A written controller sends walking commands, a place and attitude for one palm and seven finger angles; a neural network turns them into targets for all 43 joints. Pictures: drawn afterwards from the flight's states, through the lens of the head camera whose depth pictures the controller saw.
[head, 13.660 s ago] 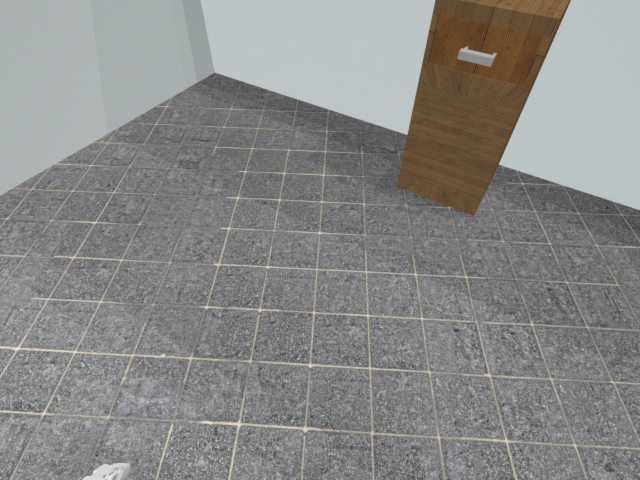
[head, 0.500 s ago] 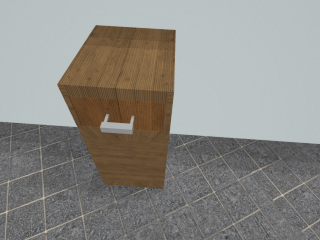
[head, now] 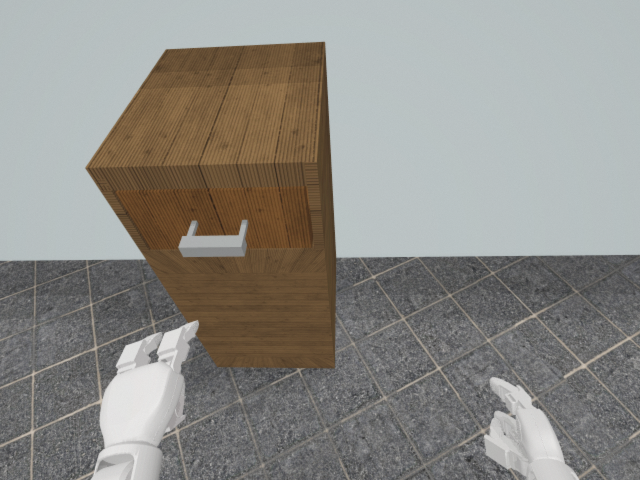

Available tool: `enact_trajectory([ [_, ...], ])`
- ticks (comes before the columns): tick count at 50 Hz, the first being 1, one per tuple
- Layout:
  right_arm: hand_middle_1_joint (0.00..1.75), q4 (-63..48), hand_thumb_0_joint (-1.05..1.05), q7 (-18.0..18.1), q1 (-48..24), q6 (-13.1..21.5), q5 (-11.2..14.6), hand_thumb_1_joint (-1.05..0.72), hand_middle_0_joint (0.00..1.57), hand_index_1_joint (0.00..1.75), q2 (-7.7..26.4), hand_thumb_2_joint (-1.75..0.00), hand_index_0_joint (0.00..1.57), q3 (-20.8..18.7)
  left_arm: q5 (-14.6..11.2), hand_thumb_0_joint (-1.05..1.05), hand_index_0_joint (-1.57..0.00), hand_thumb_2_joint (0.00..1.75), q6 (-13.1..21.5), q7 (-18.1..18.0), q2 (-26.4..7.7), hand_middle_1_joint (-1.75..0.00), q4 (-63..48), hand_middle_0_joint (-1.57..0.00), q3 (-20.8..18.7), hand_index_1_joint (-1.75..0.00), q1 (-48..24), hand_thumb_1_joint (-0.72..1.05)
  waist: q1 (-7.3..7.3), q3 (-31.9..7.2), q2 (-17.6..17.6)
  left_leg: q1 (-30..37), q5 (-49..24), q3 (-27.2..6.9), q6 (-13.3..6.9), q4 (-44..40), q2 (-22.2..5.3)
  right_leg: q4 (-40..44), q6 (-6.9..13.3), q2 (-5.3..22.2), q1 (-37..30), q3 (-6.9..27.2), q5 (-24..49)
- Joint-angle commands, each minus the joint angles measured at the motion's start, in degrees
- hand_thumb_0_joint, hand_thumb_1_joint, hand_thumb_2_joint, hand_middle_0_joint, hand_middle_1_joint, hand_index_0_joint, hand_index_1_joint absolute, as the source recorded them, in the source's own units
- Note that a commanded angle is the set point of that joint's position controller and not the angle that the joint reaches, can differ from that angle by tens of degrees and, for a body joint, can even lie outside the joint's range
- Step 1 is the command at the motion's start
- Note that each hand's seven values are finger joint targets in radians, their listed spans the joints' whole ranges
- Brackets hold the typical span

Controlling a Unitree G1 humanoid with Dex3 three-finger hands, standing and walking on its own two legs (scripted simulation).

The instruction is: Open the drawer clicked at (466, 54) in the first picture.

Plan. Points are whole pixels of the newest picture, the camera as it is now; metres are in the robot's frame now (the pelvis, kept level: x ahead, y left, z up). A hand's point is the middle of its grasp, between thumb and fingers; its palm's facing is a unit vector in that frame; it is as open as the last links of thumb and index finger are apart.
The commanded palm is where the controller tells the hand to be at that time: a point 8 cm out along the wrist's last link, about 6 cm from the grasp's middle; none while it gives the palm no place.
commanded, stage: raise the hand with hooked fingers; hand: left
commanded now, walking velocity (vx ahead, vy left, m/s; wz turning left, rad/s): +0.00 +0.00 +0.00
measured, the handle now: (216, 236) +0.52 +0.25 -0.05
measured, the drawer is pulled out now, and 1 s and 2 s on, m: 0.00 0.00 0.00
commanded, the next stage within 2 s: move the hooked fingers above the handle in 1.58 s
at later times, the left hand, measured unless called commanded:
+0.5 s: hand (157, 385) +0.23 +0.23 +0.01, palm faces -0.03 -0.11 -0.99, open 11.0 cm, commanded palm +0.20 +0.24 +0.07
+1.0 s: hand (113, 313) +0.29 +0.28 +0.08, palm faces +0.09 -0.10 -0.99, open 13.6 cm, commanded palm +0.26 +0.28 +0.14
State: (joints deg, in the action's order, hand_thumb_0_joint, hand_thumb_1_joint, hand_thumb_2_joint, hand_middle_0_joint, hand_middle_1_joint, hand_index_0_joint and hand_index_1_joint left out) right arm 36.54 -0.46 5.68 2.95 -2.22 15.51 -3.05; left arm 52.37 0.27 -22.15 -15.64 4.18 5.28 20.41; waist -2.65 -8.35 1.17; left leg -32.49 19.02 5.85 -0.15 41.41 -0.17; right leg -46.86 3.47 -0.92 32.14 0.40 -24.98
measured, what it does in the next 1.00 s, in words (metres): stands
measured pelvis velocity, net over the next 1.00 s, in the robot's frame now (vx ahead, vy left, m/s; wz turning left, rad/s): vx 0.00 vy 0.04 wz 0.01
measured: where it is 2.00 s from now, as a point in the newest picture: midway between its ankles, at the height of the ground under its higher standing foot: outside the picture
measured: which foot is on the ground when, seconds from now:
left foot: down 0.00-1.00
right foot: down 0.00-1.00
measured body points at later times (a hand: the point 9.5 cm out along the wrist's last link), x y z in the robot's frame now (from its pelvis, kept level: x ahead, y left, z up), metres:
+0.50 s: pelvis -0.01 -0.01 +0.00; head +0.03 -0.05 +0.45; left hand +0.22 +0.23 +0.06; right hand +0.17 -0.22 -0.12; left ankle +0.01 +0.13 -0.71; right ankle -0.02 -0.08 -0.71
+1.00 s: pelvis +0.00 +0.04 +0.02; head +0.02 +0.02 +0.47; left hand +0.28 +0.28 +0.13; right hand +0.22 -0.16 -0.08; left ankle +0.01 +0.13 -0.71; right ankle -0.02 -0.08 -0.71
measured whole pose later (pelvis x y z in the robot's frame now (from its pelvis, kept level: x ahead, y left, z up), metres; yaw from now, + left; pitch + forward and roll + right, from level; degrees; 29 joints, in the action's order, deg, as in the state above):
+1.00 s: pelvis +0.00 +0.04 +0.02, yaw +0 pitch +4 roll +0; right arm 33.0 1.2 5.1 -6.8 -0.2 12.3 0.0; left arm 56.2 -6.4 -11.6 -23.2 2.5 5.7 1.1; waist -4.3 -3.3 3.4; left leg -23.1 17.3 1.0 -2.9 36.2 2.9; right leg -36.6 0.2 0.0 19.8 0.2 -21.0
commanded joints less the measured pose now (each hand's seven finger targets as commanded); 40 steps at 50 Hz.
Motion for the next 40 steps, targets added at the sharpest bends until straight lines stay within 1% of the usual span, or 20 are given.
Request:
enact_trajectory([
  [1, 0.30, -13.38, 0.00, -1.43, -6.81, -2.79, -0.81, -0.90, 0.20, 0.30, 2.88, -0.90, 0.20, -0.43, 10.11, 0.00, -0.23, 0.73, 5.00, -4.93, -13.45, -0.55, -8.54, -0.23, -10.35, -0.55, 12.79, 0.50, -7.32, -8.81, -4.96, -4.44, -9.95, -3.56, -0.76, 3.60, 4.61, 3.37, 0.29, 1.21, -7.41, 10.55, 24.41],
  [2, 0.30, -13.70, 0.00, -1.17, -6.91, -3.70, -1.21, -0.90, 0.20, 0.30, 2.47, -0.90, 0.20, -0.19, 11.46, 0.00, -0.23, 0.72, 5.69, -6.64, -15.87, -0.57, -11.42, -0.23, -12.94, -0.57, 9.03, 0.48, -7.24, -9.15, -2.38, -4.54, -9.78, -3.85, -0.75, 5.29, 5.04, 3.16, 0.59, 0.93, -5.58, 11.49, 21.19],
  [3, 0.30, -14.45, 0.00, -1.00, -7.22, -4.46, -1.83, -0.90, 0.20, 0.30, 2.19, -0.90, 0.20, -0.03, 12.69, 0.00, -0.23, 0.71, 5.69, -8.39, -15.07, -0.58, -12.98, -0.23, -12.11, -0.58, 4.43, 0.46, -6.09, -8.88, 0.56, -2.94, -10.53, -4.17, -0.92, 6.66, 5.27, 3.23, 0.87, 0.55, -1.90, 12.46, 17.38],
  [4, 0.30, -14.52, 0.00, -0.74, -7.02, -5.07, -2.08, -0.90, 0.20, 0.30, 1.90, -0.90, 0.20, -0.25, 12.80, 0.00, -0.23, 0.70, 5.84, -9.67, -14.59, -0.60, -14.19, -0.23, -12.26, -0.60, -0.01, 0.43, -4.79, -10.15, 1.35, -1.30, -10.08, -4.62, -1.19, 8.51, 5.10, 3.31, 0.82, 0.65, 0.87, 12.94, 15.06],
  [6, 0.30, -14.77, 0.00, 0.56, -7.99, -6.00, -1.94, -0.90, 0.20, 0.30, 1.88, -0.90, 0.20, -0.45, 11.00, 0.00, -0.24, 0.68, 5.83, -11.36, -15.26, -0.63, -16.08, -0.24, -13.00, -0.63, -7.57, 0.39, -2.23, -11.60, -0.96, -1.85, -6.27, -5.35, -1.91, 11.41, 5.09, 4.48, -0.15, 1.62, 1.40, 15.27, 14.94],
  [7, 0.30, -14.26, 0.00, 1.22, -8.18, -5.94, -2.05, -0.90, 0.20, 0.30, 1.66, -0.90, 0.20, -0.46, 10.26, 0.00, -0.24, 0.67, 6.17, -11.87, -16.04, -0.64, -17.92, -0.24, -13.13, -0.64, -13.12, 0.36, -0.50, -11.33, -1.98, -2.49, -4.68, -6.12, -2.18, 12.77, 5.00, 5.38, -0.37, 1.62, 2.30, 16.36, 12.15],
  [8, 0.30, -14.08, 0.00, 1.62, -8.07, -5.43, -2.04, -0.90, 0.20, 0.30, 1.83, -0.90, 0.20, -0.63, 9.54, 0.00, -0.24, 0.66, 6.22, -12.03, -15.89, -0.66, -17.50, -0.24, -12.61, -0.66, -14.36, 0.34, 0.37, -11.08, -1.81, -2.42, -3.86, -6.28, -2.26, 13.66, 4.91, 6.26, -0.53, 1.97, 2.60, 17.15, 10.70],
  [10, 0.30, -13.34, 0.00, 1.99, -8.07, -4.57, -1.94, -0.90, 0.20, 0.30, 2.17, -0.90, 0.20, -0.61, 7.95, 0.00, -0.24, 0.64, 5.53, -10.82, -14.46, -0.69, -16.33, -0.24, -10.18, -0.69, -15.05, 0.29, 1.73, -11.04, -0.25, -2.05, -3.17, -6.68, -2.50, 13.54, 4.57, 6.78, -0.90, 2.03, 2.63, 16.16, 11.20],
  [12, 0.30, -13.19, 0.00, 2.28, -8.62, -4.31, -1.45, -0.90, 0.20, 0.30, 2.35, -0.90, 0.20, -0.10, 6.37, 0.00, -0.25, 0.62, 3.45, -8.29, -13.20, -0.72, -15.13, -0.25, -7.64, -0.72, -15.71, 0.25, 2.41, -10.04, -1.52, -2.40, -2.94, -6.97, -2.69, 11.67, 4.40, 7.74, -1.50, 1.90, 0.90, 14.90, 11.88],
  [15, 0.30, -12.73, 0.00, 3.03, -8.13, -4.45, -0.74, -0.90, 0.20, 0.30, 2.52, -0.90, 0.20, 0.92, 4.87, 0.00, -0.25, 0.59, -0.35, -3.57, -13.76, -0.76, -12.43, -0.25, -5.88, -0.76, -13.42, 0.18, 1.46, -8.68, -4.17, -2.14, -2.81, -6.46, -2.59, 7.08, 4.16, 10.73, -2.83, 2.76, -5.03, 14.01, 14.56],
  [16, 0.30, -12.65, 0.00, 3.31, -8.04, -4.60, -0.49, -0.90, 0.20, 0.30, 2.49, -0.90, 0.20, 1.25, 4.49, 0.00, -0.25, 0.58, -1.46, -1.96, -14.68, -0.78, -11.46, -0.25, -6.44, -0.78, -12.88, 0.15, 1.03, -7.74, -6.40, -2.37, -2.84, -6.29, -2.46, 5.70, 4.09, 11.67, -3.30, 3.05, -7.11, 13.99, 16.09],
  [18, 0.30, -12.24, 0.00, 3.57, -7.60, -4.98, -0.25, -0.90, 0.20, 0.30, 2.60, -0.90, 0.20, 1.88, 3.99, 0.00, -0.26, 0.56, -2.60, 0.47, -16.05, -0.81, -10.38, -0.26, -7.83, -0.81, -11.46, 0.11, -0.45, -8.90, -5.81, -1.93, -3.35, -6.18, -2.19, 3.01, 4.02, 11.95, -3.38, 3.33, -11.10, 13.14, 17.25],
  [20, 0.30, -11.95, 0.00, 3.80, -7.28, -5.19, -0.25, -0.90, 0.20, 0.30, 2.52, -0.90, 0.20, 2.00, 4.01, 0.00, -0.26, 0.54, -2.42, 2.05, -17.81, -0.84, -10.07, -0.26, -9.98, -0.84, -9.83, 0.06, -1.71, -8.32, -5.42, -1.05, -4.73, -6.04, -1.98, 0.84, 3.83, 11.96, -3.51, 3.49, -13.56, 11.94, 20.33],
  [22, 0.30, -11.82, 0.00, 3.83, -7.05, -5.12, -0.28, -0.90, 0.20, 0.30, 2.55, -0.90, 0.20, 1.84, 3.78, 0.00, -0.26, 0.52, -1.43, 2.44, -18.49, -0.87, -9.41, -0.26, -12.18, -0.87, -8.79, 0.01, -2.19, -7.58, -6.70, -0.93, -5.62, -6.12, -1.88, -0.36, 3.66, 11.91, -3.61, 3.46, -14.98, 11.14, 22.64],
  [24, 0.30, -11.71, 0.00, 3.62, -6.11, -4.80, -0.22, -0.90, 0.20, 0.30, 2.47, -0.90, 0.20, 1.27, 3.57, 0.00, -0.27, 0.50, 0.15, 1.97, -17.61, -0.90, -11.28, -0.27, -12.35, -0.90, -8.49, -0.03, -2.59, -8.28, -4.35, 0.97, -7.01, -5.97, -1.88, -1.34, 3.78, 11.58, -3.22, 3.05, -15.31, 9.69, 23.98],
  [27, 0.30, -11.82, 0.00, 3.07, -5.74, -4.43, -0.26, -0.90, 0.20, 0.30, 2.82, -0.90, 0.20, 0.33, 3.74, 0.00, -0.27, 0.47, 1.37, 0.30, -16.97, -0.94, -12.81, -0.27, -12.68, -0.94, -9.91, -0.10, -2.18, -8.53, -4.58, 2.97, -9.06, -5.76, -2.10, -1.94, 3.83, 11.12, -2.72, 2.15, -14.14, 7.10, 24.75],
  [31, 0.30, -11.12, 0.00, 2.51, -4.23, -4.42, -0.08, -0.90, 0.20, 0.30, 3.68, -0.90, 0.20, -0.97, 4.07, 0.00, -0.28, 0.43, 0.85, -1.30, -16.18, -1.00, -14.44, -0.28, -11.25, -1.00, -13.29, -0.20, -1.17, -10.50, -1.33, 8.38, -12.12, -5.22, -2.37, -2.44, 3.54, 10.41, -1.93, 0.90, -11.70, 3.76, 24.02],
  [35, 0.30, -11.01, 0.00, 2.29, -4.40, -4.99, 0.45, -0.90, 0.20, 0.30, 4.26, -0.90, 0.20, -1.27, 4.04, 0.00, -0.29, 0.39, -1.54, -0.35, -15.54, -1.07, -15.27, -0.29, -8.64, -1.07, -17.90, -0.29, -0.53, -9.91, 1.09, 13.40, -14.10, -5.66, -2.43, -3.94, 2.58, 10.92, -1.46, 0.07, -9.30, 0.69, 20.19],
  [37, 0.30, -11.25, 0.00, 2.42, -4.70, -5.42, 0.73, -0.90, 0.20, 0.30, 4.58, -0.90, 0.20, -1.03, 3.73, 0.00, -0.29, 0.37, -2.77, 0.81, -16.54, -1.10, -15.12, -0.29, -8.77, -1.10, -20.37, -0.34, -0.48, -9.97, -0.82, 14.23, -14.73, -6.18, -2.46, -4.83, 2.37, 11.39, -1.51, -0.20, -10.00, 0.24, 19.64],
  [40, 0.30, -11.31, 0.00, 2.39, -5.20, -6.09, 1.12, -0.90, 0.20, 0.30, 4.34, -0.90, 0.20, -0.72, 4.11, 0.00, -0.29, 0.34, -4.24, 2.78, -16.64, -1.14, -15.26, -0.29, -7.47, -1.14, -23.68, -0.41, -0.79, -8.57, 1.74, 17.17, -16.51, -6.67, -2.08, -6.58, 1.76, 12.04, -1.18, -0.39, -9.65, -0.83, 18.45],
])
